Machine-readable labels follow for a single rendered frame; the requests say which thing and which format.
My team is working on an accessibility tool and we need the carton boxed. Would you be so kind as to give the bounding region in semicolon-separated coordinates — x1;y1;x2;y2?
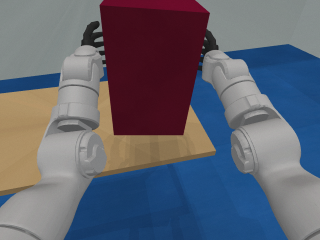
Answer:
99;0;210;136

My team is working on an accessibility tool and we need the robot left forearm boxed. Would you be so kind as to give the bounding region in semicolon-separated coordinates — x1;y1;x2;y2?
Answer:
37;45;104;168

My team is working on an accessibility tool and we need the robot right upper arm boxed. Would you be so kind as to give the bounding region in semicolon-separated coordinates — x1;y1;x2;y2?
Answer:
230;118;320;240

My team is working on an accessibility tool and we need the robot left upper arm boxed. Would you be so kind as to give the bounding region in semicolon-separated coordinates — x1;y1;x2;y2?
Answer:
0;130;107;240

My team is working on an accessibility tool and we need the left robot hand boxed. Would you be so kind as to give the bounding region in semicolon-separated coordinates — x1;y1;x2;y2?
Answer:
81;21;106;65

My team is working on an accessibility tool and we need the right robot hand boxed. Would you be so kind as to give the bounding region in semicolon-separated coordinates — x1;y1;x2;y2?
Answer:
197;29;219;71

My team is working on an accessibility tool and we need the table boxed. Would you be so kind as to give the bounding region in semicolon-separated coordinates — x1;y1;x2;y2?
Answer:
0;81;216;196

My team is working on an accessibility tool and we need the robot right forearm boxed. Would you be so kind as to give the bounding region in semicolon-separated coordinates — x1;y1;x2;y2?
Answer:
202;50;301;158

